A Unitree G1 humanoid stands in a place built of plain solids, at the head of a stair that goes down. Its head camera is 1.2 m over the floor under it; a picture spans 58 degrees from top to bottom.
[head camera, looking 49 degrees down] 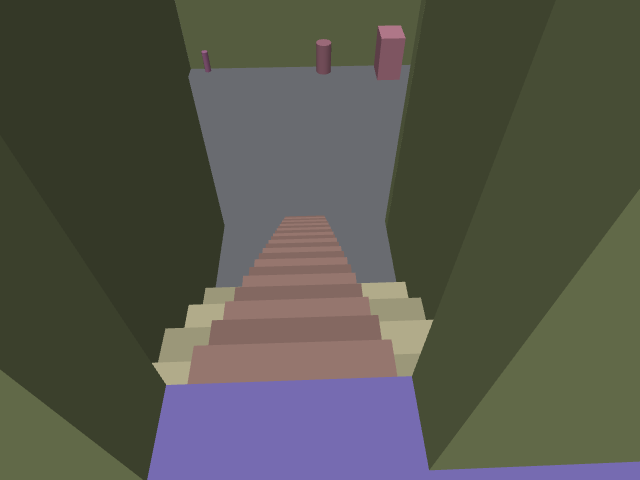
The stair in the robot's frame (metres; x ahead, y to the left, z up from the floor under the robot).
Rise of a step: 0.20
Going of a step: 0.22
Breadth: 0.70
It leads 2 degrees to the left of straight ahead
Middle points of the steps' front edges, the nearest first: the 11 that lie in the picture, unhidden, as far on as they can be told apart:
0.51 0.09 0.00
0.73 0.10 -0.20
0.95 0.10 -0.39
1.17 0.11 -0.59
1.39 0.12 -0.78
1.61 0.13 -0.98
1.83 0.14 -1.17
2.05 0.14 -1.37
2.27 0.15 -1.56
2.49 0.16 -1.76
2.71 0.17 -1.96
